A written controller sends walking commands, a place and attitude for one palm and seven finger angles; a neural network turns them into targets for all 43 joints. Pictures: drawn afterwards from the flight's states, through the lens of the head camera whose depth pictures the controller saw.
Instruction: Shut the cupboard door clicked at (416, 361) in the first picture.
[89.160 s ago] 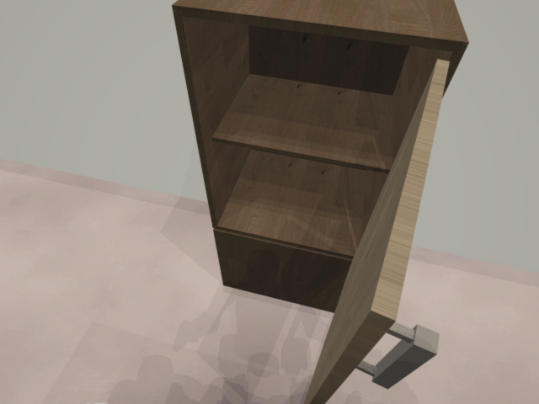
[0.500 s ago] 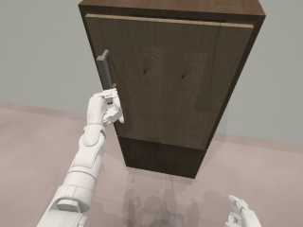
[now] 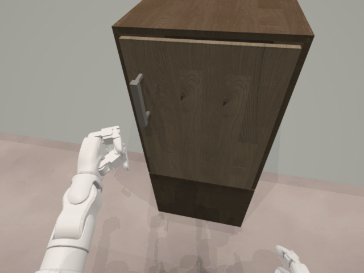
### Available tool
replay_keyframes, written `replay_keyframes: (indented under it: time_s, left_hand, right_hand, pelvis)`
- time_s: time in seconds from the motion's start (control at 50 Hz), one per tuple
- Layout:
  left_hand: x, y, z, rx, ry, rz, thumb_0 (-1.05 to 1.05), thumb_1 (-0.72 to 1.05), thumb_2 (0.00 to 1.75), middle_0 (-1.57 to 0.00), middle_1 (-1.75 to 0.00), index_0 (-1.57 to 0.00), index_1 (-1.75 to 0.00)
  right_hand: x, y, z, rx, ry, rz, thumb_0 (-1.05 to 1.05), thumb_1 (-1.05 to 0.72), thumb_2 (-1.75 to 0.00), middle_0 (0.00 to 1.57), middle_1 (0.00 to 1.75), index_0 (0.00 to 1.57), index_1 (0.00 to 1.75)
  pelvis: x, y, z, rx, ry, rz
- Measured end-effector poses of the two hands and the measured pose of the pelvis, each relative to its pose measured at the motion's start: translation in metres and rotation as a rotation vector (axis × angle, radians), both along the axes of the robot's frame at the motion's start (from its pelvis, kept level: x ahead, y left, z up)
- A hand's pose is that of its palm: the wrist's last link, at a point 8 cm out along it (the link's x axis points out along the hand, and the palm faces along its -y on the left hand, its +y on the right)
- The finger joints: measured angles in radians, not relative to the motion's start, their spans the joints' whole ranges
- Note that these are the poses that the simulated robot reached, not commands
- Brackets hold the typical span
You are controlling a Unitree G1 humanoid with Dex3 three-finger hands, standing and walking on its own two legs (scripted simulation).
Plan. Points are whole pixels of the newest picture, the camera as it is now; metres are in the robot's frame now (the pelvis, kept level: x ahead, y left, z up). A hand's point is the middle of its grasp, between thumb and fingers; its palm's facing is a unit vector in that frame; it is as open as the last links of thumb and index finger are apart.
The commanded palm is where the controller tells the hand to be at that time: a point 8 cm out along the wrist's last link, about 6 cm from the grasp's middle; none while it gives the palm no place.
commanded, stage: draw the hand back to the body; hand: left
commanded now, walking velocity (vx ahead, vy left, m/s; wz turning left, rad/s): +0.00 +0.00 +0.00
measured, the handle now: (141, 101) +0.55 +0.16 +0.09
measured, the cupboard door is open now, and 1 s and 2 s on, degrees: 0 0 0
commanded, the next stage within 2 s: step back with the hand held close in 1.12 s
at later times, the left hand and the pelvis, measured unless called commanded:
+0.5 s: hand (57, 183) +0.23 +0.24 +0.15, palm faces +0.32 -0.90 -0.31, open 4.3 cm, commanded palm +0.18 +0.28 +0.17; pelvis +0.00 +0.01 +0.02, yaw +1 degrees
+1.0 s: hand (15, 198) +0.19 +0.28 +0.17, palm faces +0.47 -0.80 -0.38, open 7.3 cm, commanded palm +0.14 +0.32 +0.19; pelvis +0.01 +0.02 +0.01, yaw +1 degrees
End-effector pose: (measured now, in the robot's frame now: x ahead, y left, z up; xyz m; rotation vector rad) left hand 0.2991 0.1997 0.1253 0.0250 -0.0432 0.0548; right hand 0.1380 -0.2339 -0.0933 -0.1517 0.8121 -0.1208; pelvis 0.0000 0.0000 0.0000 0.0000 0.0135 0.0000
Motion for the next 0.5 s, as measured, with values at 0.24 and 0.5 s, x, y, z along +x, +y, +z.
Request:
replay_keyframes:
  time_s: [0.24, 0.5]
  left_hand:
    - [-0.055, 0.033, 0.02, 0.207, -0.009, 0.096, 0.02, 0.9, 0.9, -1.11, -1.29, -1.11, -1.29]
    - [-0.102, 0.08, 0.039, 0.3, -0.022, 0.27, 0.02, 0.89, 0.9, -0.77, -0.91, -0.77, -0.92]
  right_hand:
    - [0.04, 0.026, 0.03, 0.006, -0.13, 0.061, 0.02, -0.9, -0.89, 0.2, 0.3, 0.2, 0.3]
    - [0.049, 0.046, 0.027, 0.013, -0.1, 0.121, 0.02, -0.9, -0.89, 0.2, 0.3, 0.21, 0.3]
  pelvis:
    - [-0.001, 0.007, 0.011, -0.001, -0.065, 0.002]
    - [0.004, 0.015, 0.016, -0.006, -0.089, 0.014]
